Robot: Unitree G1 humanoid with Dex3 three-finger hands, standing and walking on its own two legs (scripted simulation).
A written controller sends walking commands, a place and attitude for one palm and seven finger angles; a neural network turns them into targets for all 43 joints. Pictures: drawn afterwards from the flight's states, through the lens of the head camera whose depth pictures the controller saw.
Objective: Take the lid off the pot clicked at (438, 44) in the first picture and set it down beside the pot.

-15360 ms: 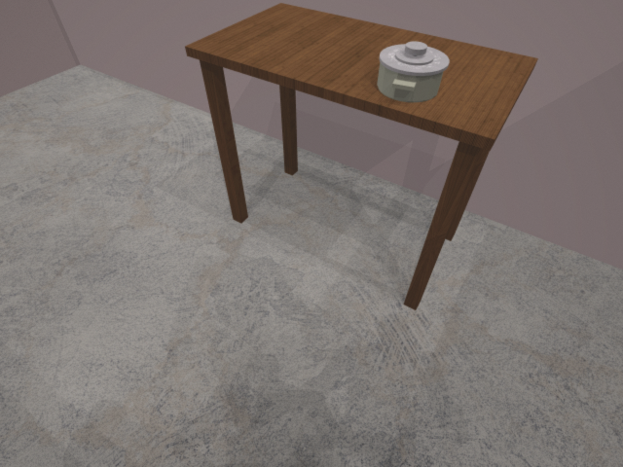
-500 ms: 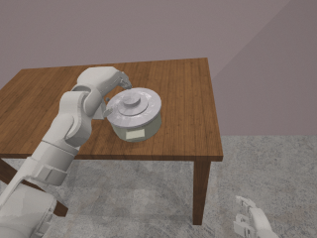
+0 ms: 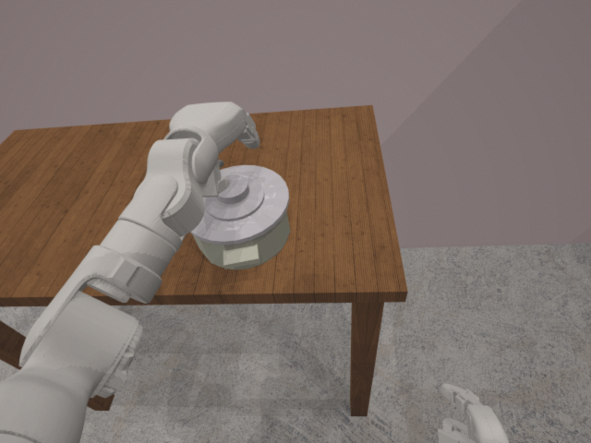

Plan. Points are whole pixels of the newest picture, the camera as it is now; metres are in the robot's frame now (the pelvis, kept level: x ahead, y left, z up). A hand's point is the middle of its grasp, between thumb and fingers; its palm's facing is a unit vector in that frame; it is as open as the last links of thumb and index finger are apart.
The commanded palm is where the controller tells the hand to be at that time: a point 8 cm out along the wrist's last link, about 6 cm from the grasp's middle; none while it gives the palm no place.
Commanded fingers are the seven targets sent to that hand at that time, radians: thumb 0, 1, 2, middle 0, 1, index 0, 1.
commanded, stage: move the open hand above the knob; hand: left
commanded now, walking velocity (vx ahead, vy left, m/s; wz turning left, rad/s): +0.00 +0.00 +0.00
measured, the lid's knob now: (231, 189) +0.46 +0.11 +0.11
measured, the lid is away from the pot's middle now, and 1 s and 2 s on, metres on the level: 0.00 0.00 0.00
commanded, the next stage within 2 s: lower the open fingers around the knob in 1.18 s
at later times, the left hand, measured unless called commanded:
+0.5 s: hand (217, 166) +0.43 +0.11 +0.18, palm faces -0.16 -0.02 -0.99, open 9.9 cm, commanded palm +0.40 +0.12 +0.24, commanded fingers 0.00 -0.31 1.53 -0.86 -0.08 -0.86 -0.08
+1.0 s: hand (219, 162) +0.43 +0.11 +0.18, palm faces -0.16 -0.04 -0.99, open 9.9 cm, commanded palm +0.40 +0.12 +0.24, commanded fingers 0.00 -0.31 1.53 -0.86 -0.08 -0.86 -0.08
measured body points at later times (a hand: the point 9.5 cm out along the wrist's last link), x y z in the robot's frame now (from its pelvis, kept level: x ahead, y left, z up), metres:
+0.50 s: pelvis +0.00 +0.00 +0.00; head +0.00 -0.05 +0.45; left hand +0.43 +0.11 +0.24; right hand +0.18 -0.23 -0.12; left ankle -0.03 +0.09 -0.74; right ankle +0.03 -0.11 -0.74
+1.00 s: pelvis +0.00 +0.01 +0.00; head +0.01 -0.04 +0.45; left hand +0.44 +0.11 +0.24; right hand +0.16 -0.23 -0.12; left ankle -0.03 +0.09 -0.74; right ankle +0.03 -0.11 -0.74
